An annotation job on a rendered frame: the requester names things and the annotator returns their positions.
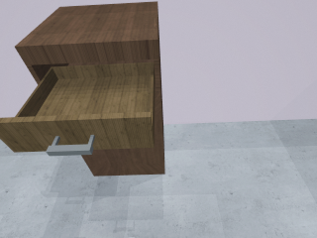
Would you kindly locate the handle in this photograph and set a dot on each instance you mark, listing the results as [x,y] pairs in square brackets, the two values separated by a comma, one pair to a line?
[70,150]

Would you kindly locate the drawer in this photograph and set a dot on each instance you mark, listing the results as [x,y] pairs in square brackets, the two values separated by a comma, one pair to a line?
[115,102]

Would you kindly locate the cabinet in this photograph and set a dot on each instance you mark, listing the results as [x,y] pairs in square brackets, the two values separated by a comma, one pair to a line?
[103,34]

